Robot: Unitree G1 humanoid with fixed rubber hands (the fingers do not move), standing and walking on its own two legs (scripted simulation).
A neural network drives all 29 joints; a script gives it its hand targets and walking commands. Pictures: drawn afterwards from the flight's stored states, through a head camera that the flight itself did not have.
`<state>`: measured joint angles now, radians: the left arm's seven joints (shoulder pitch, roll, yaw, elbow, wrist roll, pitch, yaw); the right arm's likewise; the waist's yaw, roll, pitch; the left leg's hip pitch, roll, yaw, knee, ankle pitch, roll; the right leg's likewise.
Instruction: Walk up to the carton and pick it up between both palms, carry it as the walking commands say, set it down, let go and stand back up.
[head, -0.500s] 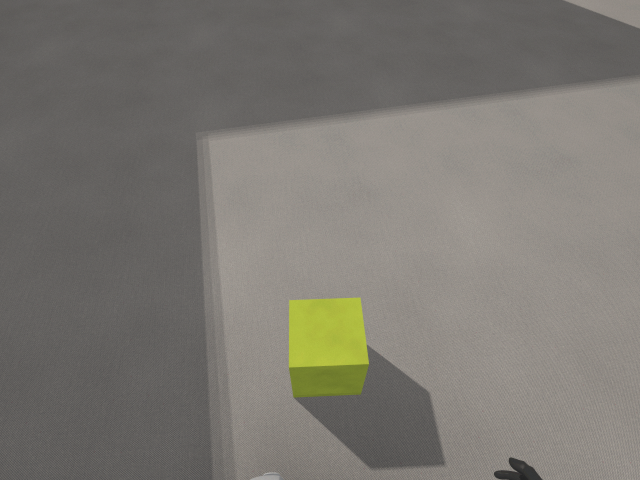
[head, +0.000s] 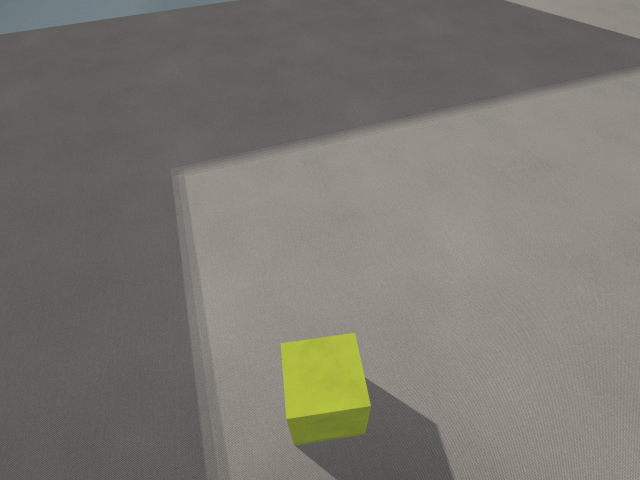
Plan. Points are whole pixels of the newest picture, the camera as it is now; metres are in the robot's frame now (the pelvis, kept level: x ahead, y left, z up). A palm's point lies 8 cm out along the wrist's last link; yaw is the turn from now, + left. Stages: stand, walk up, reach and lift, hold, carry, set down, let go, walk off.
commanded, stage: walk up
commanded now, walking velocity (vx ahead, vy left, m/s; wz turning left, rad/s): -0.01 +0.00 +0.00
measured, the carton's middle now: (324, 390) +0.47 +0.02 -0.65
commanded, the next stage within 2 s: stand in 0.92 s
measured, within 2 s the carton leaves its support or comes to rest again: neither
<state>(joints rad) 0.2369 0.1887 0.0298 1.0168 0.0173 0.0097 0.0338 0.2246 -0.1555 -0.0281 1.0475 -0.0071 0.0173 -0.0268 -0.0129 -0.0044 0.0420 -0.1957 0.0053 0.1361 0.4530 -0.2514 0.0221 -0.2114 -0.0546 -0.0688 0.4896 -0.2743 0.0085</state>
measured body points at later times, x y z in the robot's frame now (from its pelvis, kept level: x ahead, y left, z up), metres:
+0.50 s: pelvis +0.02 +0.00 +0.01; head +0.02 +0.01 +0.46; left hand -0.02 +0.23 -0.15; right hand +0.02 -0.24 -0.15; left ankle -0.01 +0.10 -0.71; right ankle -0.01 -0.12 -0.74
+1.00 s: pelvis +0.07 +0.06 +0.00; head +0.09 +0.07 +0.45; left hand +0.07 +0.29 -0.17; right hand +0.06 -0.16 -0.15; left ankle +0.06 +0.15 -0.74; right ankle +0.00 -0.11 -0.74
